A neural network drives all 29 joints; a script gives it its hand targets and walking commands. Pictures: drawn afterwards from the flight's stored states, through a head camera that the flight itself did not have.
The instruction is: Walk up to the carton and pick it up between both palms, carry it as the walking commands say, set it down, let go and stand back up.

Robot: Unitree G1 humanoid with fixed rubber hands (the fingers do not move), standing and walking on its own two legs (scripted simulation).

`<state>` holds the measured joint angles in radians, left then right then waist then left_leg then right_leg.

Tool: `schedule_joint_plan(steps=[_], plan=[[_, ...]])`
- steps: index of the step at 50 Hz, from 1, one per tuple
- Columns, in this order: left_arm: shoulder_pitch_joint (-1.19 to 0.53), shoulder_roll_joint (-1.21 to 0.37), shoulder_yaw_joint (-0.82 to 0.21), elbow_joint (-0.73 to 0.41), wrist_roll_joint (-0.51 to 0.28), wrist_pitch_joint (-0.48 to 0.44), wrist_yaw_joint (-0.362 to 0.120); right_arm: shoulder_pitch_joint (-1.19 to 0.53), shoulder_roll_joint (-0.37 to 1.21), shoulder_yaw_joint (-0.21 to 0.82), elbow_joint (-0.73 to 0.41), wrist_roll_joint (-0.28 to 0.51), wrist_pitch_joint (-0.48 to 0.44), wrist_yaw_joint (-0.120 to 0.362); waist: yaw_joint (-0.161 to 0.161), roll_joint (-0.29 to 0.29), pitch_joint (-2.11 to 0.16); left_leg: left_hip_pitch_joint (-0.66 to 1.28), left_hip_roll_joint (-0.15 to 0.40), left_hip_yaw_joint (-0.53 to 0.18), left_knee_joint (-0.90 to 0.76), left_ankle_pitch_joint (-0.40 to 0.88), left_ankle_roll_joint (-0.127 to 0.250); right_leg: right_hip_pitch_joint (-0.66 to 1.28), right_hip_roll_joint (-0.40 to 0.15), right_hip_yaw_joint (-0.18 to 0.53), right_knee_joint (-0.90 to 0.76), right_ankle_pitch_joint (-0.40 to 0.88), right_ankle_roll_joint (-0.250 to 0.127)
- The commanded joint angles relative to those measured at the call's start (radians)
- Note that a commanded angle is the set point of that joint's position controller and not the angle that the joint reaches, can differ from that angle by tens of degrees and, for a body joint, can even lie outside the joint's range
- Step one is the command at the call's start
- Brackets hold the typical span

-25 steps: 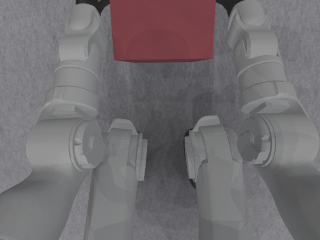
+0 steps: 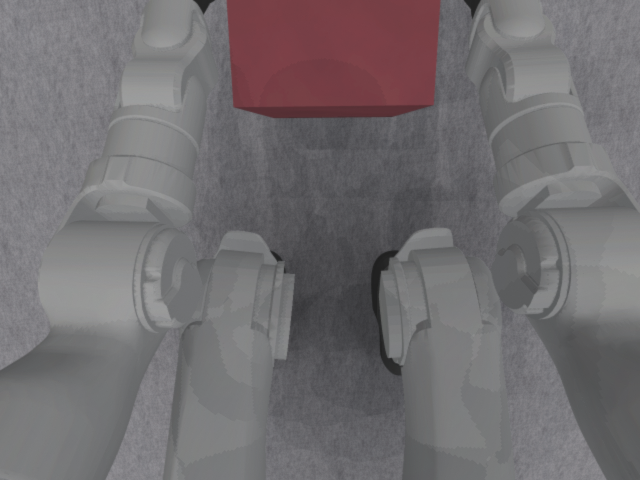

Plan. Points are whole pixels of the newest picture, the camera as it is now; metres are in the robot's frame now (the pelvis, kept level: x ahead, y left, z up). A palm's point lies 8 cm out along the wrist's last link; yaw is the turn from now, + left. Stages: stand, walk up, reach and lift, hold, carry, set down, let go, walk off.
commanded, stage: set down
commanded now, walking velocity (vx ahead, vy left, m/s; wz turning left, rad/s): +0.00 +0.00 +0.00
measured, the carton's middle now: (332, 0) +0.56 -0.02 -0.25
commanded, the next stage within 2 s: let go in 1.64 s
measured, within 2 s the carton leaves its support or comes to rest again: neither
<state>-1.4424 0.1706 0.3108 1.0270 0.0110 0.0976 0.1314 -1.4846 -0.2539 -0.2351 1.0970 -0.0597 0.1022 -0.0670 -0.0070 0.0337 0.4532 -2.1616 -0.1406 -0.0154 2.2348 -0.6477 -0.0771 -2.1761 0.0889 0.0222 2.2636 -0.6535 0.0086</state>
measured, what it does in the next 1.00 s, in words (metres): rises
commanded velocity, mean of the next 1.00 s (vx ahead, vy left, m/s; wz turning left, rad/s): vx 0.00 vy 0.00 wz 0.00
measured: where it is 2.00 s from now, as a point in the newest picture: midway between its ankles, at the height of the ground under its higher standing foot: (327, 331)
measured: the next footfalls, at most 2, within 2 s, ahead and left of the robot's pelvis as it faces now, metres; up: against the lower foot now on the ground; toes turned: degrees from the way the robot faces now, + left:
none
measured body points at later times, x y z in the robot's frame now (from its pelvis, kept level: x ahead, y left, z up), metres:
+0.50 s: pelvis -0.02 +0.00 +0.02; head +0.36 -0.03 +0.24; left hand +0.56 +0.13 -0.14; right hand +0.56 -0.19 -0.15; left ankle +0.10 +0.12 -0.33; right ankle +0.10 -0.11 -0.33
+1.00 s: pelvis -0.02 +0.00 +0.13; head +0.35 -0.03 +0.37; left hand +0.56 +0.13 +0.00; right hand +0.56 -0.20 -0.01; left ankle +0.10 +0.12 -0.33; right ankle +0.10 -0.11 -0.33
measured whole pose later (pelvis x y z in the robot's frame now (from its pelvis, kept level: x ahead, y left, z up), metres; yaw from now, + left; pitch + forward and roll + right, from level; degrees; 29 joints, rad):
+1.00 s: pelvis -0.02 +0.00 +0.13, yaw -1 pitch +30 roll +3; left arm -1.46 0.25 0.25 0.73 -0.11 0.29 0.20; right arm -1.53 -0.39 -0.15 0.86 0.10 0.29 -0.11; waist 0.01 0.00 0.52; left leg -1.79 -0.08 -0.01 1.77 -0.51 -0.04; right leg -1.81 0.08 0.04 1.79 -0.51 -0.01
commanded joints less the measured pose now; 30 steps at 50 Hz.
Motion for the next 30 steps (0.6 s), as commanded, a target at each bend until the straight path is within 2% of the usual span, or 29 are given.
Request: schedule_joint_plan(steps=[1,3,4,5,8,11,12,14,15,17,18,19,20,21,22,23,24,25,26,27,28,30], plan=[[-0.274,0.152,-0.062,-0.095,-0.056,-0.044,0.028,-0.311,-0.208,0.035,-0.101,0.057,-0.046,-0.042,-0.025,-0.060,-1.239,0.461,0.022,0.062,-0.143,0.446,0.004,0.621,-0.018,-0.018,-0.197,0.507,0.019],[-0.275,0.158,-0.093,-0.083,-0.109,-0.052,0.030,-0.329,-0.196,0.088,-0.095,0.106,-0.055,-0.039,-0.016,-0.082,-1.265,0.445,0.030,0.060,-0.143,0.454,0.015,0.634,-0.026,-0.008,-0.197,0.523,0.015],[-0.283,0.173,-0.100,-0.079,-0.123,-0.058,0.031,-0.335,-0.189,0.114,-0.083,0.135,-0.055,-0.034,0.005,-0.084,-1.266,0.451,0.036,0.061,-0.141,0.455,0.020,0.615,-0.030,-0.004,-0.193,0.515,0.012],[-0.281,0.169,-0.115,-0.054,-0.137,-0.055,0.028,-0.344,-0.199,0.122,-0.071,0.152,-0.057,-0.028,0.002,-0.083,-1.254,0.453,0.043,0.051,-0.144,0.459,0.027,0.598,-0.032,-0.006,-0.187,0.510,0.011],[-0.272,0.170,-0.126,-0.026,-0.150,-0.054,0.024,-0.332,-0.200,0.152,-0.011,0.204,-0.056,-0.008,0.035,-0.066,-1.196,0.449,0.057,0.041,-0.157,0.432,0.035,0.531,-0.041,0.008,-0.193,0.456,0.001],[-0.302,0.182,-0.124,-0.023,-0.155,-0.049,0.017,-0.351,-0.222,0.157,-0.003,0.228,-0.053,0.003,0.032,-0.054,-1.171,0.426,0.068,0.041,-0.161,0.382,0.039,0.505,-0.047,0.016,-0.206,0.400,-0.004],[-0.311,0.177,-0.129,-0.031,-0.164,-0.049,0.013,-0.351,-0.213,0.167,0.003,0.234,-0.051,0.006,0.033,-0.067,-1.185,0.428,0.070,0.044,-0.163,0.383,0.041,0.515,-0.049,0.011,-0.206,0.401,-0.004],[-0.340,0.188,-0.140,-0.092,-0.173,-0.048,0.018,-0.370,-0.225,0.167,-0.048,0.242,-0.049,0.001,0.030,-0.055,-1.297,0.498,0.071,0.045,-0.171,0.403,0.039,0.556,-0.047,0.006,-0.216,0.417,-0.004],[-0.352,0.185,-0.151,-0.130,-0.186,-0.044,0.021,-0.376,-0.237,0.166,-0.074,0.246,-0.047,-0.004,0.015,-0.055,-1.375,0.540,0.071,0.045,-0.176,0.419,0.037,0.600,-0.047,-0.002,-0.221,0.436,-0.004],[-0.361,0.200,-0.160,-0.184,-0.189,-0.032,0.034,-0.400,-0.266,0.158,-0.139,0.250,-0.034,-0.020,0.017,-0.036,-1.512,0.628,0.067,0.053,-0.189,0.434,0.036,0.660,-0.041,-0.010,-0.238,0.447,-0.005],[-0.362,0.207,-0.165,-0.206,-0.198,-0.018,0.041,-0.401,-0.284,0.151,-0.156,0.241,-0.025,-0.029,0.004,-0.044,-1.585,0.660,0.064,0.056,-0.200,0.424,0.035,0.709,-0.038,-0.020,-0.244,0.442,-0.005],[-0.359,0.206,-0.166,-0.221,-0.201,-0.007,0.047,-0.406,-0.276,0.162,-0.174,0.248,-0.011,-0.035,0.017,-0.048,-1.643,0.690,0.061,0.066,-0.212,0.408,0.039,0.756,-0.035,-0.020,-0.256,0.429,-0.007],[-0.358,0.216,-0.163,-0.223,-0.203,0.013,0.053,-0.406,-0.288,0.161,-0.169,0.235,0.007,-0.042,0.003,-0.065,-1.705,0.718,0.059,0.070,-0.224,0.385,0.042,0.803,-0.029,-0.028,-0.262,0.408,-0.005],[-0.352,0.214,-0.160,-0.115,-0.198,0.034,0.054,-0.405,-0.286,0.144,-0.053,0.217,0.028,-0.047,-0.004,-0.069,-1.550,0.631,0.070,0.068,-0.244,0.283,0.044,0.742,-0.035,-0.029,-0.274,0.319,-0.003],[-0.375,0.228,-0.116,-0.237,-0.174,0.029,0.060,-0.407,-0.276,0.135,-0.176,0.214,0.021,-0.050,0.022,-0.083,-1.644,0.679,0.057,0.073,-0.247,0.379,0.041,0.835,-0.032,-0.025,-0.283,0.423,0.005],[-0.365,0.223,-0.122,-0.325,-0.179,0.028,0.063,-0.401,-0.283,0.121,-0.269,0.210,0.018,-0.053,0.001,-0.089,-1.761,0.736,0.050,0.070,-0.250,0.439,0.040,0.907,-0.026,-0.027,-0.285,0.502,0.007],[-0.358,0.218,-0.123,-0.381,-0.184,0.030,0.068,-0.421,-0.286,0.118,-0.359,0.225,0.019,-0.059,0.005,-0.087,-1.836,0.765,0.042,0.081,-0.252,0.474,0.042,0.943,-0.018,-0.028,-0.290,0.546,0.004],[-0.360,0.218,-0.126,-0.368,-0.178,0.041,0.073,-0.433,-0.289,0.113,-0.361,0.228,0.031,-0.066,0.013,-0.076,-1.834,0.760,0.041,0.086,-0.256,0.470,0.047,0.942,-0.019,-0.035,-0.291,0.553,0.002],[-0.342,0.215,-0.128,-0.308,-0.172,0.057,0.076,-0.415,-0.289,0.114,-0.298,0.208,0.048,-0.068,0.009,-0.086,-1.782,0.743,0.040,0.083,-0.271,0.430,0.053,0.919,-0.021,-0.040,-0.302,0.508,0.003],[-0.345,0.223,-0.109,-0.329,-0.158,0.068,0.076,-0.412,-0.278,0.118,-0.325,0.202,0.059,-0.068,0.018,-0.110,-1.769,0.729,0.036,0.081,-0.286,0.416,0.056,0.934,-0.020,-0.039,-0.318,0.502,0.004],[-0.351,0.229,-0.093,-0.380,-0.150,0.073,0.081,-0.415,-0.282,0.115,-0.376,0.194,0.065,-0.067,0.023,-0.113,-1.800,0.744,0.035,0.083,-0.298,0.419,0.054,0.950,-0.016,-0.033,-0.332,0.502,0.004],[-0.336,0.212,-0.092,-0.408,-0.156,0.085,0.085,-0.405,-0.265,0.115,-0.409,0.199,0.082,-0.069,0.032,-0.106,-1.834,0.765,0.033,0.084,-0.331,0.424,0.054,0.970,-0.013,-0.033,-0.361,0.503,0.001]])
